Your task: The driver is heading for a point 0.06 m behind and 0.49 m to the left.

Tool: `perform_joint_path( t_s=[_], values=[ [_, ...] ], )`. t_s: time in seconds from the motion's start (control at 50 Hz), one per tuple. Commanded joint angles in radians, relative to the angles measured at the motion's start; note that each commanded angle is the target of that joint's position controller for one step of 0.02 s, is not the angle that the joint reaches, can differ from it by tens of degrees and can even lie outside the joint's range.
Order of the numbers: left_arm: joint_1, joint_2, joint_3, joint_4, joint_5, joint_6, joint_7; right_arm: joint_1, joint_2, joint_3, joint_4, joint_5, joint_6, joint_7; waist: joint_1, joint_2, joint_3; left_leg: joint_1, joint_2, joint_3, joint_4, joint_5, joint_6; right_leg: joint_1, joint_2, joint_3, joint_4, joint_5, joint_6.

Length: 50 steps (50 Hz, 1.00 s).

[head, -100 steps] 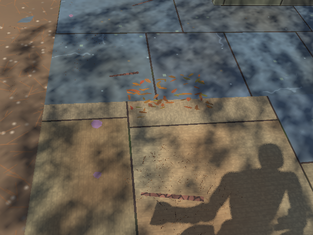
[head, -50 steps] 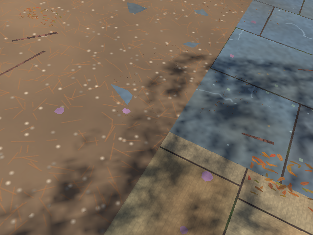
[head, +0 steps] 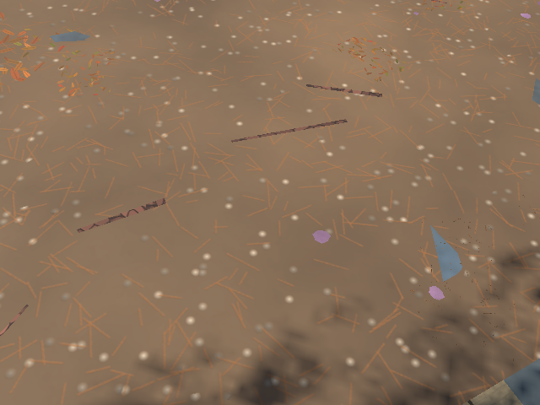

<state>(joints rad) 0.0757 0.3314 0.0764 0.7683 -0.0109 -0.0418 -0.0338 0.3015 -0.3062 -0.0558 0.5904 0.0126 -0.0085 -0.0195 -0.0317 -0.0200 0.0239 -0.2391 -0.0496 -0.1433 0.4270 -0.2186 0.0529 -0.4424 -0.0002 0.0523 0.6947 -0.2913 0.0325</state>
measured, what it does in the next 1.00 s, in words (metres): walks ahead, turning left: right foot, then left foot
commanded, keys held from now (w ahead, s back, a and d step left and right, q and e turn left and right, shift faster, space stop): w+q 0.50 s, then no key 0.50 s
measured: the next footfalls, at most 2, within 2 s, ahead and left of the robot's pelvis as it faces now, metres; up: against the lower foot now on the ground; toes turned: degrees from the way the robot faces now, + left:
right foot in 0.12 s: +0.12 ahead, -0.14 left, +0.00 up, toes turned +8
left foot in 0.58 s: +0.40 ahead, +0.18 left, +0.00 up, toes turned +23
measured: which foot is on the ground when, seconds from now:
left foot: down 0.00-0.12, up 0.14-0.56, down 0.58-1.00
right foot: up 0.00-0.10, down 0.12-0.60, up 0.62-0.98, down 1.00-1.00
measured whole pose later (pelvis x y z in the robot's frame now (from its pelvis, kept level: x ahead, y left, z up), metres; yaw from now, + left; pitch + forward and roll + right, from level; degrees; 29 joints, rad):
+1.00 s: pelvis +0.39 +0.07 -0.01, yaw +24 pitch +0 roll +3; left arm 0.17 0.28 0.02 0.78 0.01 0.00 0.02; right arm 0.16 -0.26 -0.03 0.76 -0.02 -0.03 0.02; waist -0.01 -0.05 0.03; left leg -0.25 -0.09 0.02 0.46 -0.22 0.05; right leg -0.39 -0.08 0.04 0.58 -0.14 0.05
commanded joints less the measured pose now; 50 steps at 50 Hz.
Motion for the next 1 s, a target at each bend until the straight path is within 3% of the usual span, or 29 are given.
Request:
perform_joint_path(
  t_s=[0.02,0.06,0.1,0.12,0.14,0.16,0.18,0.2,0.22,0.26,0.36,0.44,0.48,0.5,0.54,0.56,0.58,0.6,0.62,0.64,0.66,0.68,0.7,0.72,0.78,0.86,0.92,0.96,1.0],
  values=[
    [-0.086,0.077,0.014,-0.088,-0.009,-0.036,-0.009,-0.009,-0.2,-0.063,-0.056,0.006,-0.011,0.0,-0.012,0.174,-0.035,0.024,0.21,-0.305,-0.16,-0.251,0.181,0.006,0.025,-0.008,-0.093,-0.001,-0.007],
    [-0.042,0.084,0.019,-0.08,-0.015,-0.047,-0.009,-0.02,-0.186,-0.057,-0.053,0.007,-0.007,0.004,0.017,0.168,-0.035,-0.028,0.195,-0.334,-0.129,-0.281,0.165,0.106,0.029,-0.009,-0.154,0.032,-0.021],
    [0.069,0.085,0.027,-0.046,-0.01,-0.056,-0.004,-0.045,-0.139,-0.042,-0.056,0.005,-0.004,0.002,0.084,0.141,-0.049,-0.139,0.131,-0.31,-0.03,-0.332,0.116,0.305,0.017,-0.014,-0.246,0.095,-0.042],
    [0.189,0.122,0.04,-0.021,-0.001,-0.059,0.005,-0.055,-0.078,-0.024,-0.061,0.001,-0.006,0.0,0.132,0.072,-0.087,-0.27,0.071,-0.239,0.151,-0.39,0.064,0.475,-0.098,0.098,-0.278,0.026,-0.078],
    [0.282,0.198,0.05,-0.01,0.024,-0.055,0.014,-0.047,-0.01,-0.005,-0.089,0.005,-0.012,-0.002,0.133,-0.143,-0.117,-0.469,-0.046,-0.055,0.484,-0.43,-0.003,0.601,-0.314,0.424,-0.415,-0.276,-0.17],
    [0.273,0.234,0.058,-0.003,0.031,-0.057,0.006,-0.033,-0.086,-0.02,-0.12,0.027,-0.025,-0.006,0.1,-0.223,-0.048,-0.616,0.007,-0.049,0.647,-0.396,-0.017,0.531,-0.436,0.703,-0.511,-0.52,-0.274],
    [0.213,0.165,0.042,-0.02,0.011,-0.057,0.012,-0.044,-0.14,-0.035,-0.096,0.028,-0.024,-0.005,0.09,-0.16,0.033,-0.661,0.059,-0.049,0.72,-0.308,-0.027,0.491,-0.408,0.629,-0.517,-0.536,-0.268],
    [0.184,0.115,0.029,-0.027,0.004,-0.055,0.02,-0.048,-0.151,-0.043,-0.073,0.018,-0.022,-0.002,0.084,-0.13,0.066,-0.659,0.074,-0.035,0.738,-0.226,-0.034,0.467,-0.346,0.496,-0.508,-0.424,-0.227],
    [0.164,0.096,0.021,-0.032,0.009,-0.052,0.025,-0.047,-0.138,-0.043,-0.06,0.01,-0.024,0.0,0.073,-0.106,0.057,-0.639,0.089,-0.026,0.741,-0.159,-0.037,0.451,-0.305,0.394,-0.509,-0.299,-0.198],
    [0.171,0.074,0.013,-0.025,0.018,-0.054,0.035,-0.081,-0.101,-0.036,-0.062,0.013,-0.03,0.013,0.079,-0.093,0.06,-0.611,0.12,-0.007,0.73,-0.046,-0.044,0.423,-0.256,0.219,-0.526,-0.038,-0.174],
    [0.222,0.089,0.013,0.007,0.019,-0.054,0.04,-0.152,-0.043,-0.015,-0.093,0.012,-0.035,0.027,0.097,-0.067,0.041,-0.602,0.128,0.055,0.589,0.106,-0.076,0.437,-0.228,-0.006,-0.529,0.336,-0.186],
    [0.26,0.118,0.012,0.031,0.008,-0.043,0.045,-0.28,-0.001,0.006,-0.123,0.012,-0.043,0.06,0.136,-0.056,0.08,-0.499,0.122,0.155,0.337,0.221,-0.061,0.426,-0.225,-0.123,-0.54,0.394,-0.169],
    [0.285,0.137,0.014,0.046,-0.002,-0.034,0.045,-0.316,-0.001,0.007,-0.135,0.018,-0.045,0.078,0.136,-0.053,0.092,-0.461,0.106,0.188,0.256,0.204,-0.035,0.471,-0.246,-0.156,-0.523,0.487,-0.162],
    [0.285,0.151,0.016,0.049,-0.005,-0.029,0.046,-0.316,-0.013,0.002,-0.139,0.019,-0.046,0.085,0.119,-0.06,0.081,-0.42,0.087,0.206,0.225,0.179,-0.015,0.495,-0.253,-0.178,-0.49,0.627,-0.154],
    [0.296,0.182,0.022,0.054,-0.011,-0.012,0.055,-0.246,-0.058,-0.022,-0.13,0.003,-0.047,0.089,0.052,-0.096,0.008,-0.254,0.004,0.251,0.189,0.097,0.031,0.53,-0.256,-0.204,-0.313,1.065,-0.136],
    [0.293,0.187,0.021,0.052,-0.012,-0.006,0.06,-0.114,-0.104,-0.046,-0.097,0.001,-0.047,0.086,-0.024,-0.095,-0.071,-0.072,-0.027,0.241,0.141,0.137,0.066,0.495,-0.248,-0.209,-0.152,1.132,-0.119],
    [0.275,0.176,0.014,0.04,-0.015,-0.011,0.062,0.023,-0.144,-0.07,-0.062,0.0,-0.043,0.07,-0.111,-0.066,-0.135,0.167,-0.021,0.2,0.049,0.29,0.103,0.368,-0.212,-0.231,0.048,1.039,-0.084],
    [0.313,0.076,-0.017,0.002,0.035,-0.024,0.054,0.098,-0.209,-0.075,-0.037,-0.01,-0.027,0.042,-0.078,0.142,-0.258,0.515,0.198,-0.063,0.146,0.659,0.16,0.071,-0.125,-0.215,0.377,0.199,-0.042],
    [0.424,0.045,-0.048,-0.013,0.026,-0.044,0.031,0.044,-0.248,-0.064,-0.084,-0.03,-0.036,0.039,-0.006,0.298,-0.516,0.752,0.511,-0.575,0.098,0.789,0.401,-0.174,0.013,-0.065,0.727,-0.404,-0.009],
    [0.313,0.173,-0.012,0.011,-0.001,-0.047,0.024,0.058,-0.161,-0.048,-0.079,-0.031,-0.032,0.043,-0.093,0.087,-0.544,0.66,0.443,-0.44,0.061,0.813,0.346,-0.15,-0.044,0.066,0.745,-0.324,-0.011],
    [0.224,0.149,-0.017,-0.034,-0.027,-0.044,0.024,-0.001,-0.14,-0.035,-0.06,-0.024,-0.037,0.048,-0.06,0.091,-0.368,0.523,0.394,-0.272,0.046,0.845,0.303,-0.2,-0.079,0.035,0.691,-0.271,-0.013],
    [0.201,0.115,-0.024,-0.031,-0.015,-0.039,0.036,-0.049,-0.119,-0.031,-0.044,-0.008,-0.043,0.049,-0.019,0.012,-0.238,0.356,0.333,-0.189,0.007,0.784,0.258,-0.204,-0.107,0.014,0.606,-0.222,-0.005],
    [0.209,0.114,-0.02,-0.023,-0.008,-0.026,0.045,-0.096,-0.101,-0.026,-0.041,-0.004,-0.045,0.047,0.016,0.019,-0.176,0.232,0.302,-0.14,-0.032,0.732,0.239,-0.163,-0.126,0.011,0.549,-0.186,0.005],
    [0.244,0.112,-0.018,-0.01,-0.009,-0.008,0.047,-0.129,-0.107,-0.026,-0.039,-0.015,-0.046,0.048,0.052,0.045,-0.148,0.105,0.278,-0.091,-0.082,0.7,0.23,-0.07,-0.128,0.006,0.526,-0.151,0.014],
    [0.304,0.066,-0.023,0.013,0.009,0.025,0.062,-0.194,-0.098,-0.025,-0.007,-0.028,-0.063,0.049,0.101,0.077,-0.136,-0.062,0.244,0.011,-0.135,0.715,0.236,0.045,-0.109,-0.02,0.405,-0.064,0.052],
    [0.199,0.035,-0.032,-0.013,0.021,0.034,0.068,-0.205,-0.086,-0.019,0.047,-0.034,-0.051,0.033,0.07,0.112,-0.13,-0.063,0.206,0.069,-0.14,0.569,0.198,0.078,-0.107,-0.018,0.154,0.083,0.056],
    [0.13,0.052,-0.028,-0.03,0.014,0.038,0.063,-0.186,-0.086,-0.014,0.087,-0.038,-0.036,0.03,0.04,0.115,-0.11,-0.054,0.225,0.027,-0.142,0.363,0.189,0.115,-0.096,-0.011,0.027,0.121,0.045],
    [0.125,0.058,-0.023,-0.035,0.021,0.038,0.059,-0.19,-0.073,-0.006,0.11,-0.03,-0.03,0.033,0.051,0.117,-0.1,-0.056,0.226,0.001,-0.103,0.246,0.167,0.171,-0.077,-0.019,-0.07,0.111,0.021],
    [0.14,0.068,-0.021,-0.034,0.041,0.031,0.056,-0.161,-0.021,0.014,0.137,-0.023,-0.03,0.034,0.069,0.072,-0.09,-0.088,0.156,0.014,-0.03,0.073,0.079,0.298,-0.089,-0.001,-0.252,0.301,-0.015]
  ],
)
Over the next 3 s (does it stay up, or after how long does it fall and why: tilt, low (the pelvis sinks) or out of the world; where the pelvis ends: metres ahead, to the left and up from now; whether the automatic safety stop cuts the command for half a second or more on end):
stays up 0.54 0.32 0.00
